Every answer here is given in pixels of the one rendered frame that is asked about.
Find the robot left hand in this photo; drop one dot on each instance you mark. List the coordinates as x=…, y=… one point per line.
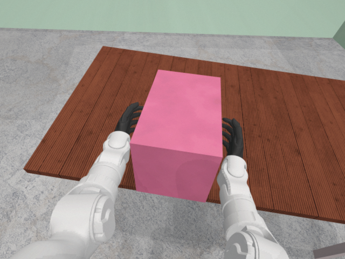
x=125, y=122

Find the robot left forearm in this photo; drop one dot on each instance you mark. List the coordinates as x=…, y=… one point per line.
x=107, y=171

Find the carton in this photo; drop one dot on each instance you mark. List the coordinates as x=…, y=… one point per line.
x=177, y=147

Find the robot right upper arm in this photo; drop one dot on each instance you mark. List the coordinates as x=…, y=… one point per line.
x=246, y=245

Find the table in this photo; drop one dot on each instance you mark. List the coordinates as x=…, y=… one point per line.
x=293, y=128

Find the robot right forearm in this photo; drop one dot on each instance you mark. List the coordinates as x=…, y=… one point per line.
x=236, y=200

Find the robot right hand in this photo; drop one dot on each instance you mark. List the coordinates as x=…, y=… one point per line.
x=235, y=145

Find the robot left upper arm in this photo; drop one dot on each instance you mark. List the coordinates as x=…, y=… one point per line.
x=80, y=223

